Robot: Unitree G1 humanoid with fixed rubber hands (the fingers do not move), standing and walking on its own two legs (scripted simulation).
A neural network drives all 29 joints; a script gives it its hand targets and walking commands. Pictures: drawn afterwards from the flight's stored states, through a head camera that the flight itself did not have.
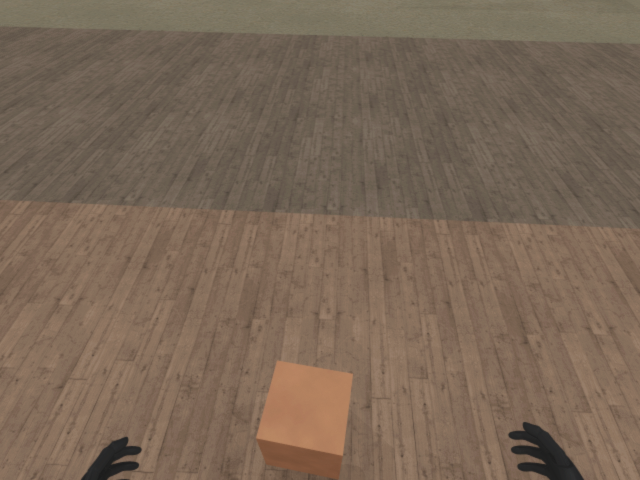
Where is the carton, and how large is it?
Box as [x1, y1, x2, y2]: [256, 361, 352, 479]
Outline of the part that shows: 277,361 256,436 256,439 266,464 338,479 342,457 352,374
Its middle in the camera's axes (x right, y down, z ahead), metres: -0.03 +0.51 +1.06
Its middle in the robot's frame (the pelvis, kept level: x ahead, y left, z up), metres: +0.41 +0.04 -0.65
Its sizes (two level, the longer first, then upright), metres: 0.210 0.200 0.250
